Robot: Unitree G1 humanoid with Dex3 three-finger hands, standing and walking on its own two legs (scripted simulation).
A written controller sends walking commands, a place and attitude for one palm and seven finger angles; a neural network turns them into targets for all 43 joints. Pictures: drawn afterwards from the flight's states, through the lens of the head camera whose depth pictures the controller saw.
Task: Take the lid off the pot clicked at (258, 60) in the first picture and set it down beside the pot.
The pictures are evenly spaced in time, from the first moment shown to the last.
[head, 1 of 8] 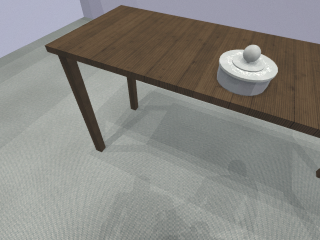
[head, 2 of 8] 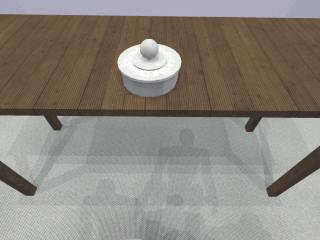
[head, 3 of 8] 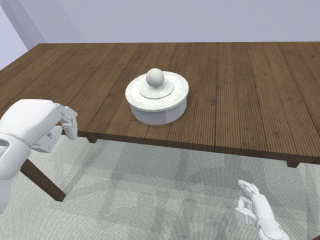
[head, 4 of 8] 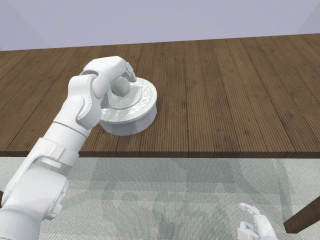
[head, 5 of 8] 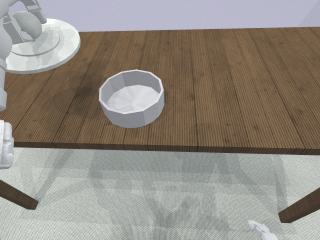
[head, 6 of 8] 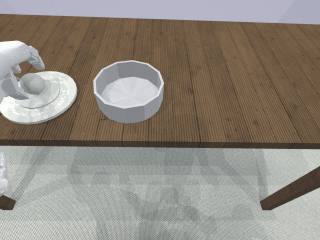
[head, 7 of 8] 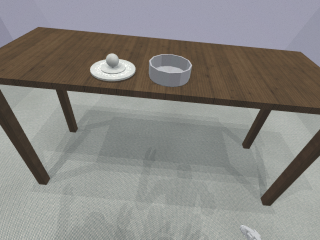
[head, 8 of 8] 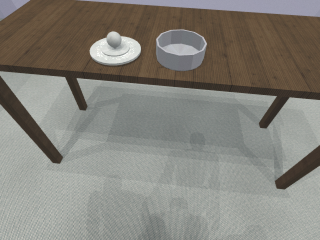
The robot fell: no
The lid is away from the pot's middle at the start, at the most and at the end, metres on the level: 0.00 0.25 0.24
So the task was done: yes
